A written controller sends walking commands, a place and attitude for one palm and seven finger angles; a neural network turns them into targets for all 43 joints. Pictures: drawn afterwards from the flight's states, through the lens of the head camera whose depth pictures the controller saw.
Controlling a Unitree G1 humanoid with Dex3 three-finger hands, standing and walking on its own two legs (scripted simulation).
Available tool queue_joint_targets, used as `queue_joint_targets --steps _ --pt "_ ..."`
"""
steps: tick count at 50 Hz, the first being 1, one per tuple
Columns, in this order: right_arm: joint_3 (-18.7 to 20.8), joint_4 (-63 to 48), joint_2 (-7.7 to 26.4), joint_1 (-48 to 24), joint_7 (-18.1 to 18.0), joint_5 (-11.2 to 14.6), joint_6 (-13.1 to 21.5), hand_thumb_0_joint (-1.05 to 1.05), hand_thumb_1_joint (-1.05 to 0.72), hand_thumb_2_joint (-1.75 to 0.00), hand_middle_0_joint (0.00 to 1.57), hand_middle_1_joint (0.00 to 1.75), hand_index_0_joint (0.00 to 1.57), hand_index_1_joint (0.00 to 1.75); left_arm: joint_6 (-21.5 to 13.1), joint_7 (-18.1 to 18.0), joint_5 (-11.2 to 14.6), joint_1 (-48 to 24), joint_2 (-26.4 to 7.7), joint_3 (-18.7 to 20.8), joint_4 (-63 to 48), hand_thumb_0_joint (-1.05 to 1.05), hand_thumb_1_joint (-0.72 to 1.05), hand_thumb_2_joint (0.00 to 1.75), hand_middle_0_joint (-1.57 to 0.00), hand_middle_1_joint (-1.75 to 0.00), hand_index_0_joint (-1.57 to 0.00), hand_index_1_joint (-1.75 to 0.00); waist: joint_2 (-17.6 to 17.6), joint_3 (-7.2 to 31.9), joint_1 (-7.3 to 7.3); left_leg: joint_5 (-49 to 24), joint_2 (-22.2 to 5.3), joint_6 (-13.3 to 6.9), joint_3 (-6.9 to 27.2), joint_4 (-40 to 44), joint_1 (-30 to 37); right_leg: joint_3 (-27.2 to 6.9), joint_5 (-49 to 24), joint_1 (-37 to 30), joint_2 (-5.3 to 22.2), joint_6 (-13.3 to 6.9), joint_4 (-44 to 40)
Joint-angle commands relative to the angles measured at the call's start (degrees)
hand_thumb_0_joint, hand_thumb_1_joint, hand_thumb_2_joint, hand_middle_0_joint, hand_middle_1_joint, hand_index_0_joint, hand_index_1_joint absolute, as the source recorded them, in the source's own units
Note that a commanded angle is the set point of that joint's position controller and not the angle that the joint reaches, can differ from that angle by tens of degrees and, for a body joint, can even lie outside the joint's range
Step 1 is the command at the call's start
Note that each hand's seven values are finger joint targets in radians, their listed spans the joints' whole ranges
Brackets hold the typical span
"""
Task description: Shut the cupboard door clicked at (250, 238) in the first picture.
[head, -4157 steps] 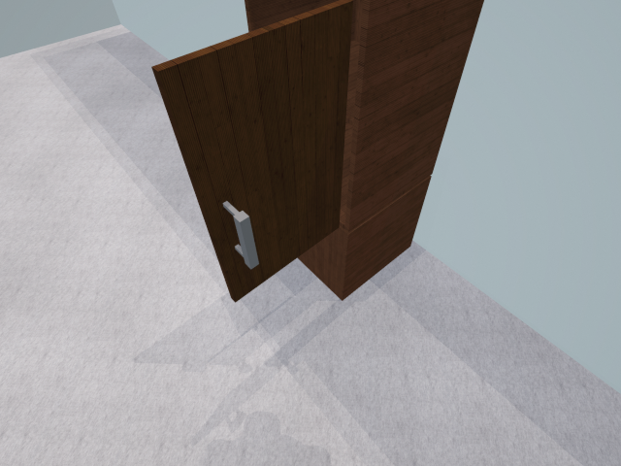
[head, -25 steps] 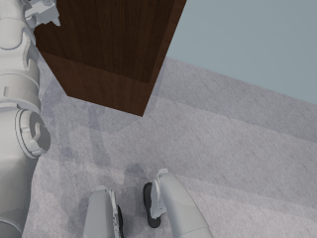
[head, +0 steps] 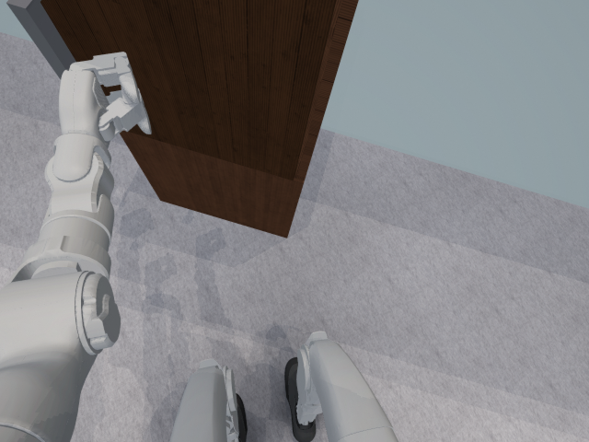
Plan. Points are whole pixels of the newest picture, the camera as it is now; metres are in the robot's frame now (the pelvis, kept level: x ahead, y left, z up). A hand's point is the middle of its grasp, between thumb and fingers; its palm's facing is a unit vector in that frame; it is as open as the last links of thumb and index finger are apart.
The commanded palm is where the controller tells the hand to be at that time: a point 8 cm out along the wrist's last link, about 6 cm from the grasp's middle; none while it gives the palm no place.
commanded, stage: pull the fist back off the door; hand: left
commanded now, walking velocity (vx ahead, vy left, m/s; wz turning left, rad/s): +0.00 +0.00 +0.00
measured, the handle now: (65, 41) +0.64 +0.23 +0.04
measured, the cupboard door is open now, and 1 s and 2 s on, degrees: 0 0 0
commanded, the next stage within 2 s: draw the hand back to the body in 0.20 s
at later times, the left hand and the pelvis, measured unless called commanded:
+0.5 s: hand (118, 133) +0.48 +0.15 +0.07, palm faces -0.08 -1.00 -0.05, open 3.1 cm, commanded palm +0.44 +0.20 +0.09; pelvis +0.01 +0.01 +0.02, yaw +0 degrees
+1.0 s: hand out of the picture +0.34 +0.22 +0.17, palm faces +0.14 -0.97 -0.20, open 3.1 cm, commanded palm +0.30 +0.27 +0.20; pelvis +0.04 +0.02 +0.11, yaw +2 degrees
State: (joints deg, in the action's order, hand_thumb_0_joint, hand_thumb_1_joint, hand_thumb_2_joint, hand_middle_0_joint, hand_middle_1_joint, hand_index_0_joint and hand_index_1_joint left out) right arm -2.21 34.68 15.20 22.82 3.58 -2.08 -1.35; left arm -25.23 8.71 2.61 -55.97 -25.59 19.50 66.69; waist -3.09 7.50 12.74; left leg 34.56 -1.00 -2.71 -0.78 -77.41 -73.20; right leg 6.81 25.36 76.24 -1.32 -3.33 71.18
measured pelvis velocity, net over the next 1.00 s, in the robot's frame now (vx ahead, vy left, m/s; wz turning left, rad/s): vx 0.04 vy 0.02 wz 0.04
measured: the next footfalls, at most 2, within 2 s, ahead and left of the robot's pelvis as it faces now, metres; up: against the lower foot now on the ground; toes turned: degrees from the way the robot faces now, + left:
none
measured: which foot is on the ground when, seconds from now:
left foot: down 0.00-1.00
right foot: down 0.00-1.00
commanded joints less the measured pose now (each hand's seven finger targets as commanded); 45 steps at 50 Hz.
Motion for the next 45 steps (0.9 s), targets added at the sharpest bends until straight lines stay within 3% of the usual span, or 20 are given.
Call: queue_joint_targets --steps 1,6,9,10,11,14,16,19,20,23,27,29,31,33,36,41,42,43,44,45 --pt "4.6 -1.7 10.4 9.9 -1.1 0.2 0.6 0.00 -0.90 -0.90 0.20 0.30 0.20 0.30 -6.4 -0.5 1.7 -25.0 -8.7 -0.8 -15.0 0.00 0.90 0.90 -1.30 -1.50 -1.30 -1.50 -6.5 35.2 1.04 -22.4 0.7 1.0 5.1 9.3 18.4 -6.9 -16.7 -26.4 -0.1 1.9 -7.4" --pt "4.6 -2.4 9.9 7.7 -1.3 0.5 -0.1 0.00 -0.90 -0.90 0.20 0.30 0.20 0.30 -7.3 -0.4 1.8 -18.7 -5.8 -2.5 -13.9 0.00 0.90 0.90 -1.30 -1.50 -1.30 -1.50 -5.4 32.3 -0.38 -22.6 1.1 1.2 4.6 10.2 18.2 -6.8 -17.3 -27.4 0.1 1.7 -7.6" --pt "4.6 -2.1 10.1 6.9 -1.8 0.4 -0.3 0.00 -0.90 -0.90 0.20 0.30 0.20 0.30 -8.0 -0.9 1.8 -21.4 -6.9 -1.8 -13.5 0.00 0.90 0.90 -1.30 -1.50 -1.30 -1.50 -3.5 30.7 0.63 -21.2 1.0 1.0 4.8 10.0 17.3 -6.9 -16.3 -26.6 0.1 1.9 -7.5" --pt "4.5 -2.3 9.8 6.5 -1.8 0.5 -0.3 0.00 -0.90 -0.90 0.20 0.30 0.20 0.30 -8.0 -0.9 2.0 -21.6 -5.5 -2.8 -13.2 0.00 0.90 0.90 -1.30 -1.50 -1.30 -1.50 -3.5 30.1 0.70 -20.0 1.3 0.9 4.4 9.9 16.4 -7.2 -15.6 -26.9 0.1 1.9 -7.9" --pt "4.6 -2.3 9.9 6.3 -1.9 0.5 -0.2 0.00 -0.90 -0.90 0.20 0.30 0.20 0.30 -8.4 -0.9 1.9 -21.5 -6.3 -2.3 -13.6 0.00 0.90 0.90 -1.30 -1.50 -1.30 -1.50 -3.6 30.6 0.29 -20.3 1.3 1.0 4.6 10.1 16.6 -7.1 -15.7 -27.2 0.2 1.7 -7.6" --pt "4.7 -2.3 9.8 5.7 -1.7 0.3 -0.3 0.00 -0.90 -0.90 0.20 0.30 0.20 0.30 -9.2 -0.6 1.8 -21.7 -2.7 -5.1 -13.4 0.00 0.90 0.90 -1.30 -1.50 -1.30 -1.50 -6.2 31.5 0.56 -23.5 1.0 1.7 5.9 10.2 21.0 -6.1 -16.1 -23.3 0.3 1.6 -6.6" --pt "4.8 -2.3 10.2 5.7 -1.8 0.3 -0.6 0.00 -0.90 -0.90 0.20 0.30 0.20 0.30 -8.8 -0.7 2.1 -19.8 -4.1 -3.4 -11.4 0.00 0.90 0.90 -1.30 -1.50 -1.30 -1.50 -4.3 30.4 0.20 -23.4 1.0 1.8 5.9 10.3 20.4 -6.0 -15.8 -23.8 0.1 1.6 -6.9" --pt "5.1 -5.3 10.1 4.8 -1.6 1.2 -1.3 0.00 -0.90 -0.90 0.20 0.30 0.20 0.30 -8.5 0.1 3.1 -12.2 -5.8 -1.9 -21.5 0.00 0.90 0.90 -1.30 -1.50 -1.30 -1.50 -8.6 40.9 -4.65 -31.8 0.7 2.8 6.0 12.9 29.4 -5.9 -20.5 -29.7 0.2 1.3 -7.0" --pt "5.2 -6.0 9.7 4.3 -1.4 1.7 -1.5 0.00 -0.90 -0.90 0.20 0.30 0.20 0.30 -7.5 0.4 3.7 -8.9 -4.8 -2.8 -24.1 0.00 0.90 0.90 -1.30 -1.50 -1.30 -1.50 -7.8 40.7 -5.16 -33.7 0.6 3.1 5.8 14.1 31.3 -5.7 -21.6 -31.4 0.1 1.4 -8.3" --pt "5.2 -8.1 9.2 3.9 -1.8 3.1 -1.8 0.00 -0.90 -0.90 0.20 0.30 0.20 0.30 -4.2 0.6 5.7 1.2 -3.6 -3.4 -31.4 0.00 0.90 0.90 -1.30 -1.50 -1.30 -1.50 -2.4 38.0 -6.53 -34.6 0.3 2.5 5.3 18.0 32.3 -5.5 -23.7 -38.0 -0.2 1.7 -11.8" --pt "4.7 -9.1 8.6 1.7 -3.2 3.9 -1.6 0.00 -0.90 -0.90 0.20 0.30 0.20 0.30 -1.5 -0.2 7.1 6.2 -2.9 -4.0 -37.6 0.00 0.90 0.90 -1.30 -1.50 -1.30 -1.50 3.9 26.6 -6.52 -22.2 1.2 1.1 3.1 23.6 27.3 -5.9 -18.9 -43.8 -0.1 2.2 -17.8" --pt "4.5 -9.3 8.1 0.7 -4.0 3.9 -0.7 0.00 -0.90 -0.90 0.20 0.30 0.20 0.30 -2.2 -0.2 7.6 7.5 -1.6 -5.2 -42.0 0.00 0.90 0.90 -1.30 -1.50 -1.30 -1.50 1.6 26.0 -6.80 -21.8 1.3 1.1 2.6 25.3 30.8 -6.0 -18.4 -44.7 0.1 2.1 -19.5" --pt "4.3 -9.3 7.9 -0.2 -4.3 4.0 0.0 0.00 -0.90 -0.90 0.20 0.30 0.20 0.30 -2.3 0.7 8.3 13.3 -0.6 -5.9 -42.2 0.00 0.90 0.90 -1.30 -1.50 -1.30 -1.50 2.0 22.3 -7.61 -21.5 1.4 1.3 2.6 27.4 32.2 -5.6 -17.7 -45.9 0.1 1.9 -21.3" --pt "4.2 -9.7 7.9 -1.2 -4.6 4.4 0.7 0.00 -0.90 -0.90 0.20 0.30 0.20 0.30 -1.8 2.5 9.2 16.5 1.0 -7.6 -42.9 0.00 0.90 0.90 -1.30 -1.50 -1.30 -1.50 2.0 19.3 -7.35 -20.5 1.4 1.1 2.2 28.9 33.4 -5.8 -16.7 -46.6 0.2 1.8 -23.2" --pt "4.0 -10.7 7.8 -3.4 -4.9 4.9 1.1 0.00 -0.90 -0.90 0.20 0.30 0.20 0.30 -0.1 5.2 10.3 23.0 1.8 -8.9 -45.6 0.00 0.90 0.90 -1.30 -1.50 -1.30 -1.50 -0.7 16.4 -8.85 -22.3 1.1 1.5 2.8 31.9 37.1 -4.9 -16.8 -47.3 0.4 1.5 -24.8" --pt "3.8 -13.1 7.4 -6.6 -5.6 5.5 2.8 0.00 -0.90 -0.90 0.20 0.30 0.20 0.30 3.1 6.9 13.1 32.3 -0.3 -6.4 -55.8 0.00 0.90 0.90 -1.16 -1.35 -1.16 -1.35 -0.6 15.7 -11.14 -29.1 0.6 2.1 3.4 34.9 42.7 -4.1 -20.3 -51.8 0.6 1.5 -26.6" --pt "4.5 -14.0 5.8 -10.7 -6.6 5.1 1.6 0.00 -0.90 -0.90 0.20 0.30 0.20 0.30 6.0 -0.2 5.6 32.8 -1.9 -9.4 -60.5 0.00 0.90 0.90 -1.13 -1.32 -1.13 -1.32 -1.3 18.2 -13.13 -30.4 0.6 2.4 3.1 38.4 46.9 -6.6 -18.1 -55.5 1.9 1.0 -29.7" --pt "4.3 -14.8 5.2 -10.9 -7.3 5.0 1.6 0.00 -0.90 -0.90 0.20 0.30 0.20 0.30 8.4 -4.0 5.4 36.4 1.3 -10.7 -62.4 0.00 0.90 0.90 -1.11 -1.29 -1.11 -1.29 0.2 14.0 -12.05 -29.6 0.3 2.5 3.3 40.0 47.2 -6.0 -17.6 -55.3 1.7 1.1 -31.5" --pt "4.1 -14.4 5.5 -11.8 -7.8 4.9 1.4 0.00 -0.90 -0.90 0.20 0.30 0.20 0.30 10.2 -6.8 4.2 38.0 0.6 -10.6 -64.8 0.00 0.90 0.90 -1.08 -1.26 -1.08 -1.26 -1.5 12.6 -12.27 -28.9 -0.1 2.5 3.4 41.4 48.2 -6.2 -17.7 -56.6 1.9 1.2 -32.6" --pt "3.9 -14.0 5.3 -11.9 -8.3 4.8 1.3 0.00 -0.90 -0.90 0.20 0.30 0.20 0.30 11.7 -8.8 3.6 40.4 0.7 -10.4 -65.7 0.00 0.90 0.90 -1.05 -1.23 -1.05 -1.23 0.2 10.7 -12.08 -28.4 -0.3 2.3 3.3 42.4 48.8 -5.9 -18.1 -58.0 2.0 1.3 -33.7"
